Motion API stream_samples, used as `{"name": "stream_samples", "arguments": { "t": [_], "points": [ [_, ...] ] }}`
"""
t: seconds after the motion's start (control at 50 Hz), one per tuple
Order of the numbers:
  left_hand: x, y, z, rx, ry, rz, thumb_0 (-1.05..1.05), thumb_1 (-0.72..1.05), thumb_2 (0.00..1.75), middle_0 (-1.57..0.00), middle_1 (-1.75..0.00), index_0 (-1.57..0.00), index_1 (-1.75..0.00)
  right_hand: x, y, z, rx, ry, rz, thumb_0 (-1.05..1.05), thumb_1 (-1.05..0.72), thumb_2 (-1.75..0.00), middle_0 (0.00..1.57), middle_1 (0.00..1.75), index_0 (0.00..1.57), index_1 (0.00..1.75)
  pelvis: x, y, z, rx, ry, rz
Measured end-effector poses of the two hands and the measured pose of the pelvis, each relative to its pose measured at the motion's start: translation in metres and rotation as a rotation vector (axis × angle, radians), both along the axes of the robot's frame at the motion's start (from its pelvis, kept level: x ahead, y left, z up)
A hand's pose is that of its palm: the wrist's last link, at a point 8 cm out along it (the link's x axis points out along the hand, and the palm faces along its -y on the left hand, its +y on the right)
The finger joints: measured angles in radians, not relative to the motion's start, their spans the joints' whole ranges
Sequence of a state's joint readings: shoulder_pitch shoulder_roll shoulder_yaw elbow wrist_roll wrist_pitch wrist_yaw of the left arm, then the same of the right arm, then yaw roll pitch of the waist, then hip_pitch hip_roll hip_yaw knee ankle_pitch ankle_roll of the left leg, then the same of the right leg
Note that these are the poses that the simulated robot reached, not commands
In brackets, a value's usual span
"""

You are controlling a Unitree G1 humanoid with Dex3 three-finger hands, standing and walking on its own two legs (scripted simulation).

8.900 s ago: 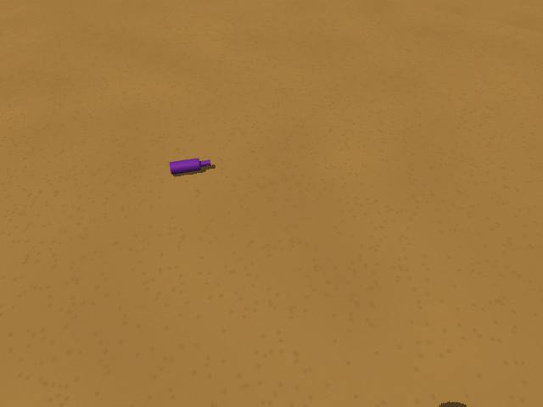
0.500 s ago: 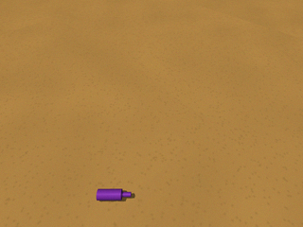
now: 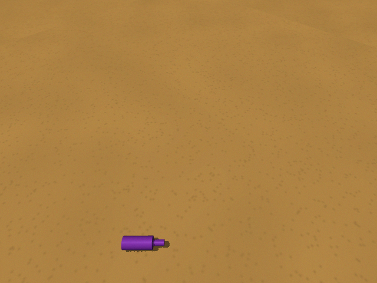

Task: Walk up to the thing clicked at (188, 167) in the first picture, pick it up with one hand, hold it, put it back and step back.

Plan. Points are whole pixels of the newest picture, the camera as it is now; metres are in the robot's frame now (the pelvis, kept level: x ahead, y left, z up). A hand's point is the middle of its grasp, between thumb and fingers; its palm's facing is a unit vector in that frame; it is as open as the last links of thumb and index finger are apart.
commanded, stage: stand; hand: left
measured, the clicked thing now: (143, 242) +0.42 +0.25 -0.75
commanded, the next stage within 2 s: walk up in 0.16 s
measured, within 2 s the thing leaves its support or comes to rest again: neither
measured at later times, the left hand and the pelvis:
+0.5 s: hand out of the picture +0.08 +0.27 -0.15, palm faces -0.02 -0.93 -0.38, open 7.4 cm; pelvis +0.00 +0.01 +0.00, yaw -1 degrees
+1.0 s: hand out of the picture +0.08 +0.27 -0.15, palm faces -0.02 -0.93 -0.38, open 7.4 cm; pelvis +0.00 +0.01 +0.00, yaw -1 degrees
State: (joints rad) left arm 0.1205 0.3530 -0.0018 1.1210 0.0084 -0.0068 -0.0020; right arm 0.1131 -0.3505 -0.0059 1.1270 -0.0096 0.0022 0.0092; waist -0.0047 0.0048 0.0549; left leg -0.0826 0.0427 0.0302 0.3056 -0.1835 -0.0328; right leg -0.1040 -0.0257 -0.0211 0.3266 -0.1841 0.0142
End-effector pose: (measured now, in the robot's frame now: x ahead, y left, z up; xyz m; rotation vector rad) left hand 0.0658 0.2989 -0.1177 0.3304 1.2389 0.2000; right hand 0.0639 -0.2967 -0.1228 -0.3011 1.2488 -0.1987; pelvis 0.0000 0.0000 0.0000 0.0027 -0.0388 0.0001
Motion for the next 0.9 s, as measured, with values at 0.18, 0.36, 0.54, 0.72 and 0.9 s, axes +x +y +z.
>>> {"name": "stream_samples", "arguments": {
  "t": [0.18, 0.36, 0.54, 0.72, 0.9],
  "points": [
    [0.0, -0.001, 0.0, -0.002, -0.008, 0.0, 0.01, 0.91, 0.9, -0.2, -0.3, -0.2, -0.3, 0.001, -0.001, 0.001, 0.0, -0.008, -0.003, 0.0, -0.9, -0.9, 0.2, 0.3, 0.2, 0.3, -0.001, 0.0, 0.0, -0.001, -0.003, -0.002],
    [0.003, 0.006, 0.003, 0.015, -0.027, 0.006, 0.01, 0.91, 0.9, -0.2, -0.3, -0.2, -0.3, -0.003, 0.001, -0.002, 0.008, -0.002, -0.028, 0.0, -0.9, -0.9, 0.2, 0.3, 0.2, 0.3, -0.004, 0.005, -0.001, -0.002, -0.009, -0.008],
    [0.008, 0.015, 0.003, 0.023, -0.031, -0.004, 0.01, 0.91, 0.9, -0.2, -0.3, -0.2, -0.3, -0.01, 0.01, -0.004, 0.017, 0.01, -0.04, 0.0, -0.9, -0.9, 0.2, 0.3, 0.2, 0.3, -0.005, 0.012, -0.002, 0.0, -0.008, -0.012],
    [0.011, 0.018, 0.002, 0.019, -0.035, -0.008, 0.01, 0.91, 0.9, -0.2, -0.3, -0.2, -0.3, -0.011, 0.017, -0.004, 0.021, 0.01, -0.042, 0.0, -0.9, -0.9, 0.2, 0.3, 0.2, 0.3, -0.004, 0.016, -0.002, 0.003, -0.01, -0.011],
    [0.008, 0.017, 0.003, 0.022, -0.031, -0.007, 0.01, 0.91, 0.9, -0.2, -0.3, -0.2, -0.3, -0.001, 0.015, -0.003, 0.022, -0.017, -0.036, 0.0, -0.9, -0.9, 0.2, 0.3, 0.2, 0.3, -0.003, 0.016, -0.002, 0.003, -0.012, -0.01]
  ]
}}
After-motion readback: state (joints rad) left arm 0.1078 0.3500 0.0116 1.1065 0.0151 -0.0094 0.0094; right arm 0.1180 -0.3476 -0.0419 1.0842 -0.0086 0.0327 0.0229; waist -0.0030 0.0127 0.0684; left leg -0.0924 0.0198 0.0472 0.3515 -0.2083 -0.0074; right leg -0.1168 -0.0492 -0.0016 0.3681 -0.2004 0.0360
